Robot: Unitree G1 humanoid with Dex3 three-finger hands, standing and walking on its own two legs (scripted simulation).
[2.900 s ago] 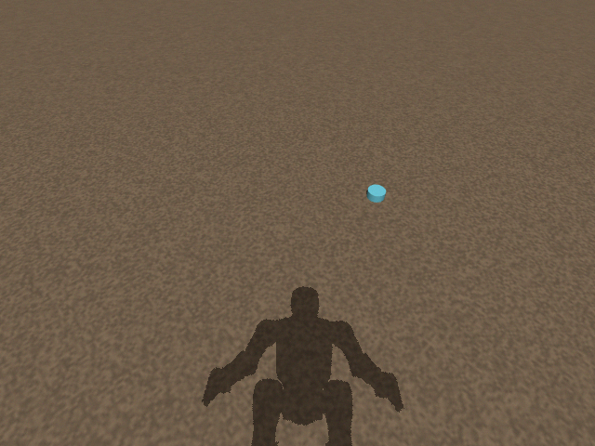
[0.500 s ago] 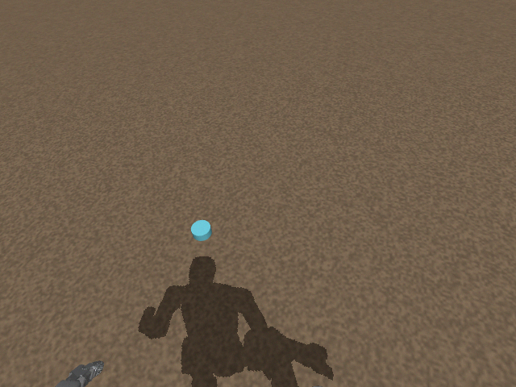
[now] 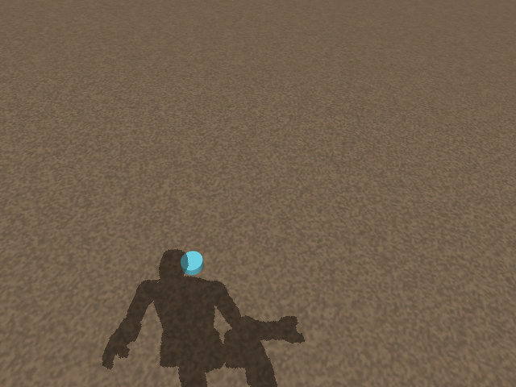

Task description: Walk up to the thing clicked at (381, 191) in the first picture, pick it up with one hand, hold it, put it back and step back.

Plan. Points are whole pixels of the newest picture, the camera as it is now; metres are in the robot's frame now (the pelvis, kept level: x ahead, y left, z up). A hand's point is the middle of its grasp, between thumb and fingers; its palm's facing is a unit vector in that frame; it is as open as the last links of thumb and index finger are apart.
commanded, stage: walk up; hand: left
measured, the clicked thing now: (192, 262) +0.72 +0.27 -0.74
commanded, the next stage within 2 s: none
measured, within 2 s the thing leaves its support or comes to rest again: neither
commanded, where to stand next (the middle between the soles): +0.34 +0.01 m, yaw +1 degrees
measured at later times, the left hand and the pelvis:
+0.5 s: hand (126, 330) +0.24 +0.24 -0.11, palm faces +0.01 -0.91 -0.41, open 7.4 cm; pelvis +0.16 -0.03 +0.01, yaw +1 degrees
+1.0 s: hand (111, 310) +0.30 +0.30 -0.16, palm faces -0.02 -0.94 -0.33, open 7.4 cm; pelvis +0.26 +0.03 +0.01, yaw +2 degrees
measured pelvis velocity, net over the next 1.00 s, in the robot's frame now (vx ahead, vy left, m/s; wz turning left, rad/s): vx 0.26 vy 0.03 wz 0.03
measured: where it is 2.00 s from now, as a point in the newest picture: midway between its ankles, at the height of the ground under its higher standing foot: (246, 372)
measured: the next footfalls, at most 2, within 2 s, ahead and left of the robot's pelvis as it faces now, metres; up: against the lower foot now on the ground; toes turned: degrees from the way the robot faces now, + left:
right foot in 0.34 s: +0.26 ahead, -0.14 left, +0.00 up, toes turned -4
left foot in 0.76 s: +0.35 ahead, +0.15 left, +0.00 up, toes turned +3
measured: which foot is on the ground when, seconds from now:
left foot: down 0.00-0.36, up 0.38-0.74, down 0.76-1.00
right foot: up 0.00-0.32, down 0.34-0.80, up 0.82-1.00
